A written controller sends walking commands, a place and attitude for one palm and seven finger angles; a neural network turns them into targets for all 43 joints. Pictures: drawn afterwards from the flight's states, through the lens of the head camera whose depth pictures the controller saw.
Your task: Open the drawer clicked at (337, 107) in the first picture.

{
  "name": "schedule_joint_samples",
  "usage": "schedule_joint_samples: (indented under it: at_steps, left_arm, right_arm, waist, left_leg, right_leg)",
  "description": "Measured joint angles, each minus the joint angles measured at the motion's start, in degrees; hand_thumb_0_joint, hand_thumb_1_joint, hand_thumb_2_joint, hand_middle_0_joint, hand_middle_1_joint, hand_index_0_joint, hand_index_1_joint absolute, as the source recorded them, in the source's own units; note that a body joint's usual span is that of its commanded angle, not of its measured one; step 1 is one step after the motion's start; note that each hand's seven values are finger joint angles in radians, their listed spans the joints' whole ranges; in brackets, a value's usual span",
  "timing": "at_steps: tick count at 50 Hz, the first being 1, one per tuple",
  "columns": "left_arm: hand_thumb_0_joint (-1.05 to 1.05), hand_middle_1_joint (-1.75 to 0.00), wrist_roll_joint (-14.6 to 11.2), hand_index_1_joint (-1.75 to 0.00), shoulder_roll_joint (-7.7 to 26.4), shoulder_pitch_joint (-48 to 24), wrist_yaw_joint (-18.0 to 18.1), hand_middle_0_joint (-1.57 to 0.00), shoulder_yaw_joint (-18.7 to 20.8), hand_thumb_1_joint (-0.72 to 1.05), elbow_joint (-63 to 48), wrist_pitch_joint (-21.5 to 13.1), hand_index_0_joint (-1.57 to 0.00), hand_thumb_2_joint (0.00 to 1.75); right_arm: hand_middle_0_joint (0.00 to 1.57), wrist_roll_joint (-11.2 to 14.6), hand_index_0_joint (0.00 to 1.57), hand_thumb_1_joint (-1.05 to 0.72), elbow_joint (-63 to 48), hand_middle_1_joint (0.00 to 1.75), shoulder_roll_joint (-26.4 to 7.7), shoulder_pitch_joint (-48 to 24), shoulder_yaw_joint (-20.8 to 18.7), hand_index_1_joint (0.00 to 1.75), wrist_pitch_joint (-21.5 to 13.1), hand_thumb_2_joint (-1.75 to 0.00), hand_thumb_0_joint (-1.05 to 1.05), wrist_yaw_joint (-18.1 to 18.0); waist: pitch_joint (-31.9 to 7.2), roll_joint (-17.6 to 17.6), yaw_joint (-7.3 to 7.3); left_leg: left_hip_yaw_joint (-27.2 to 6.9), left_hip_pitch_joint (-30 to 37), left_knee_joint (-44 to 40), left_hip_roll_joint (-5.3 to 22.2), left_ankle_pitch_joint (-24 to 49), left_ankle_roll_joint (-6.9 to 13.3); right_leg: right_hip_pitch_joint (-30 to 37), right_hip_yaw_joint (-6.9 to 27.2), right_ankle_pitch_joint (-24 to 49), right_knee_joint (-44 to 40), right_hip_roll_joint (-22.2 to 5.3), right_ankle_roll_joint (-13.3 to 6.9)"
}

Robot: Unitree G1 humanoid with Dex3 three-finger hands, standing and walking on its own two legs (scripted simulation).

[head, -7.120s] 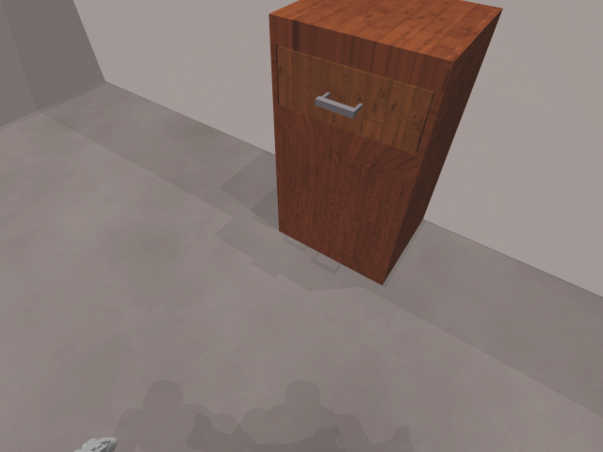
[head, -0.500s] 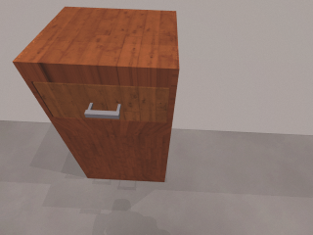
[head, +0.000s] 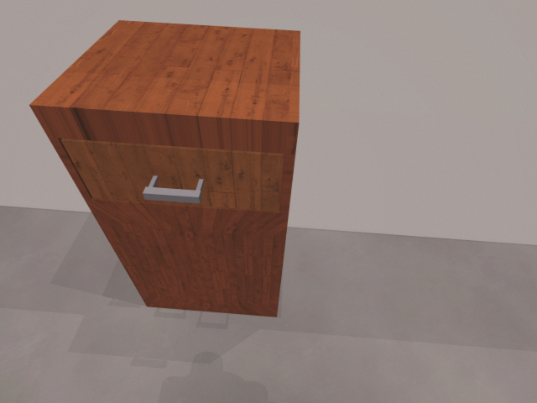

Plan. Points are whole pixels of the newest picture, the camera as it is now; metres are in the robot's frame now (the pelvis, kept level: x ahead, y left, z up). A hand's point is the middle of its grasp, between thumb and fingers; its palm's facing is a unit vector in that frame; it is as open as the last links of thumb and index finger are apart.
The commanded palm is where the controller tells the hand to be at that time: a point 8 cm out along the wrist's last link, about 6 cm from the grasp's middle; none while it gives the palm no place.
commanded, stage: come to a stop and stand still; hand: left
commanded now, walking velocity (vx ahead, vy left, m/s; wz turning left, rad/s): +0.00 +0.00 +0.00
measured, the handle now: (175, 188) +0.54 +0.24 -0.05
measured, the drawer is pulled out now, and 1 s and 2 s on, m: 0.00 0.00 0.00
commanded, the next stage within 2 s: look again from close up in 0.46 s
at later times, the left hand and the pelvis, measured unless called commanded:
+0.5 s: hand out of the picture -0.02 +0.14 -0.18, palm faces +0.07 -0.99 -0.13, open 7.4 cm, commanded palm none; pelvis +0.01 +0.00 +0.00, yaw +0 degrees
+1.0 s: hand out of the picture +0.03 +0.21 -0.18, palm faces +0.04 -0.98 -0.19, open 7.4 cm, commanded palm none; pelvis +0.01 +0.03 -0.01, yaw +1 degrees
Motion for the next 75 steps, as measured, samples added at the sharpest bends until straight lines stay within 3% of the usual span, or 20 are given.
schedule_joint_samples:
  at_steps: [15, 28, 30, 36, 45, 57, 58, 59, 62, 64, 67, 70, 72, 75]
  left_arm:
    - [0.01, -0.30, 0.1, -0.30, -0.5, -0.1, 0.4, -0.20, 0.3, 0.91, -0.1, -0.6, -0.20, 0.90]
    - [0.01, -0.30, 0.2, -0.30, 0.2, -1.0, 0.4, -0.20, 0.6, 0.91, -0.5, -0.7, -0.20, 0.90]
    - [0.01, -0.30, 0.4, -0.30, 0.1, -1.5, 0.9, -0.20, -0.1, 0.91, -0.4, -1.1, -0.20, 0.90]
    - [0.01, -0.30, 0.1, -0.30, 1.8, -2.2, 0.7, -0.20, -0.4, 0.91, -1.0, -0.2, -0.20, 0.90]
    - [0.01, -0.30, 0.0, -0.30, 4.2, -4.5, 0.5, -0.20, 0.2, 0.91, -3.9, 0.1, -0.20, 0.90]
    - [0.01, -0.30, 0.3, -0.30, 4.3, -4.3, 0.7, -0.20, -0.2, 0.91, -4.2, 0.4, -0.20, 0.90]
    - [0.01, -0.30, 2.5, -0.30, 4.6, -1.9, 1.0, -0.20, -0.9, 0.91, -12.6, 4.5, -0.20, 0.90]
    - [0.02, -0.30, 4.9, -0.30, 5.6, 1.2, 2.0, -0.21, -1.7, 0.92, -23.0, 6.3, -0.20, 0.90]
    - [0.03, -0.31, 10.6, -0.31, 9.4, 6.3, 7.9, -0.21, -4.1, 0.91, -47.2, 6.7, -0.20, 0.89]
    - [0.03, -0.32, 18.4, -0.33, 10.8, 4.2, 11.2, -0.21, -5.0, 0.88, -54.4, 5.6, -0.20, 0.88]
    - [0.02, -0.35, 33.6, -0.36, 12.8, -1.7, 15.7, -0.21, -3.9, 0.83, -56.1, 2.5, -0.20, 0.86]
    - [0.02, -0.39, 46.8, -0.39, 13.6, -5.1, 19.1, -0.21, -2.4, 0.77, -54.9, -0.4, -0.21, 0.84]
    - [0.01, -0.41, 52.6, -0.42, 13.5, -4.6, 20.0, -0.21, -2.2, 0.73, -55.1, -1.9, -0.21, 0.82]
    - [0.01, -0.46, 58.2, -0.46, 13.4, -1.3, 20.4, -0.22, -2.8, 0.66, -56.8, -4.1, -0.22, 0.79]
  right_arm:
    - [0.20, -0.1, 0.19, -0.91, -0.3, 0.30, 1.4, 0.4, -0.2, 0.30, -0.6, -0.90, 0.01, -0.4]
    - [0.20, -0.1, 0.19, -0.92, -0.8, 0.30, 0.6, 0.0, -0.2, 0.30, -0.9, -0.90, 0.01, -0.5]
    - [0.20, 0.0, 0.19, -0.92, -1.6, 0.30, -0.3, -0.5, -0.1, 0.30, -0.2, -0.90, 0.01, 0.0]
    - [0.20, -0.3, 0.19, -0.92, -4.8, 0.30, -2.3, -0.8, -0.1, 0.30, -0.1, -0.90, 0.02, 0.4]
    - [0.20, -0.4, 0.19, -0.93, -5.1, 0.30, -3.5, -1.8, 0.4, 0.30, -0.4, -0.90, 0.02, 0.1]
    - [0.20, -0.1, 0.20, -0.93, -5.0, 0.30, -4.2, -3.3, 0.4, 0.30, -0.4, -0.90, 0.01, 0.4]
    - [0.20, 0.8, 0.20, -0.93, -7.5, 0.30, -4.5, -2.5, 0.8, 0.30, -0.7, -0.90, 0.01, 0.2]
    - [0.20, 1.5, 0.20, -0.93, -10.0, 0.30, -4.7, -1.2, 1.1, 0.30, -3.1, -0.90, 0.02, -0.5]
    - [0.20, 2.9, 0.20, -0.93, -15.8, 0.30, -5.1, 0.6, 0.7, 0.30, -11.0, -0.90, 0.02, -2.5]
    - [0.20, 2.0, 0.20, -0.92, -19.5, 0.30, -6.6, -0.5, 0.2, 0.30, -13.0, -0.90, 0.02, -2.9]
    - [0.20, 0.1, 0.20, -0.92, -24.6, 0.30, -8.4, -4.1, -0.7, 0.30, -10.9, -0.90, 0.02, -2.2]
    - [0.20, -1.0, 0.20, -0.91, -29.1, 0.30, -9.1, -8.2, -1.8, 0.30, -6.5, -0.90, 0.02, -0.5]
    - [0.20, -1.2, 0.20, -0.91, -31.6, 0.30, -9.3, -10.5, -2.3, 0.30, -3.4, -0.90, 0.02, 0.6]
    - [0.20, -1.7, 0.20, -0.91, -34.7, 0.30, -9.7, -12.7, -2.7, 0.30, 0.1, -0.90, 0.02, 1.4]
  waist:
    - [-0.8, -0.4, 0.09]
    - [-0.9, -0.3, 0.14]
    - [-0.2, 1.0, 0.20]
    - [0.3, 1.2, -1.42]
    - [-0.6, 0.6, -0.54]
    - [-0.4, 0.0, -0.20]
    - [0.1, 0.0, -0.02]
    - [0.3, -0.3, 0.57]
    - [-1.4, -0.9, 0.27]
    - [-2.4, 0.8, -0.89]
    - [-5.4, 2.8, -0.95]
    - [-7.6, 2.5, 0.56]
    - [-8.4, 1.8, 1.87]
    - [-8.3, 0.6, 3.58]
  left_leg:
    - [-0.2, -0.1, 0.9, 0.2, -0.9, -0.1]
    - [0.1, 0.6, 0.1, -0.4, -1.0, 0.2]
    - [-0.3, -1.2, 3.1, 0.4, -2.2, 0.1]
    - [-0.9, -3.1, 7.6, -0.1, -4.8, 1.0]
    - [-0.3, -1.7, 7.2, -1.6, -5.2, 2.1]
    - [0.3, -0.6, 4.4, -2.4, -3.7, 2.8]
    - [0.5, -1.0, 5.0, -2.3, -3.9, 2.9]
    - [0.8, -1.3, 5.2, -2.6, -3.9, 2.8]
    - [0.9, -3.9, 6.3, -4.3, -3.7, 2.9]
    - [-0.3, -7.2, 9.2, -5.0, -4.3, 3.2]
    - [-0.8, -13.1, 13.8, -4.7, -5.7, 3.0]
    - [0.0, -18.0, 17.7, -4.0, -7.1, 2.9]
    - [0.5, -20.1, 19.4, -3.5, -7.9, 2.6]
    - [0.1, -22.4, 21.5, -3.1, -8.9, 2.2]
  right_leg:
    - [0.2, -0.1, -0.6, 0.4, 0.1, -0.1]
    - [0.5, 0.2, -1.0, 0.3, -0.4, 0.3]
    - [-0.1, -0.1, -0.9, 0.7, 0.2, 0.4]
    - [-1.3, -0.7, -3.3, 4.5, -0.6, 0.9]
    - [-0.4, -0.2, -4.0, 5.2, -2.1, 2.2]
    - [0.5, 0.4, -2.3, 2.6, -2.7, 3.0]
    - [0.0, 0.5, -2.4, 3.3, -2.7, 2.7]
    - [-1.3, 1.0, -3.3, 5.3, -2.9, 1.5]
    - [-6.0, 2.5, -6.6, 11.0, -2.8, -0.2]
    - [-8.7, 3.2, -7.1, 13.1, -2.2, -0.4]
    - [-14.3, 5.1, -7.9, 17.2, -0.3, -0.1]
    - [-19.7, 7.0, -8.8, 21.3, 0.9, -0.2]
    - [-22.1, 7.5, -9.4, 23.1, 1.4, -0.2]
    - [-24.2, 7.0, -10.4, 25.0, 1.8, -0.4]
